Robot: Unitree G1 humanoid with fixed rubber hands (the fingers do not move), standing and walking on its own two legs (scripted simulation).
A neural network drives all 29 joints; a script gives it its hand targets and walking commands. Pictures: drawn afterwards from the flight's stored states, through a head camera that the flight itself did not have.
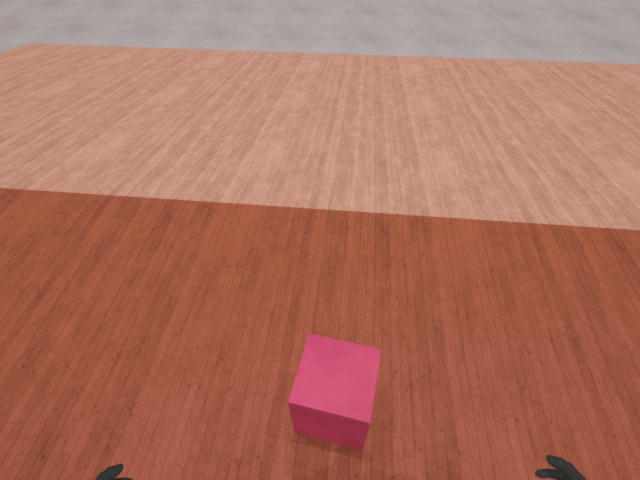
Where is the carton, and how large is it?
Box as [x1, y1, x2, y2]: [288, 334, 380, 450]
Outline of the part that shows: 308,334 288,401 294,431 362,450 370,420 380,349 313,334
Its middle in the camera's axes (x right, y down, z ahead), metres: +0.05 +0.44 +1.12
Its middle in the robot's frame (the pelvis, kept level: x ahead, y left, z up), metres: +0.48 -0.02 -0.66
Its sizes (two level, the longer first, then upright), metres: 0.210 0.200 0.250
